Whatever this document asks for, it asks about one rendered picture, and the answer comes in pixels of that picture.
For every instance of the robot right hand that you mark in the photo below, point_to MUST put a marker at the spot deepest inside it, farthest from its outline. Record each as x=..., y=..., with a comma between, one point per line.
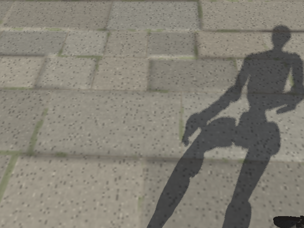
x=289, y=222

